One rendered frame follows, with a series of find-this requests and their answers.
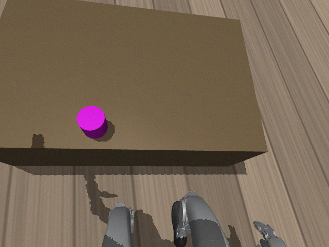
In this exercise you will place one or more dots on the right robot hand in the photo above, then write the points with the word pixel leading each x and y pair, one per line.
pixel 271 240

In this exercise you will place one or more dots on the right robot foot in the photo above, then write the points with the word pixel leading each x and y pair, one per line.
pixel 179 242

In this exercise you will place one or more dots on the can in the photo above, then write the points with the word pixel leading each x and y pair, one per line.
pixel 92 121

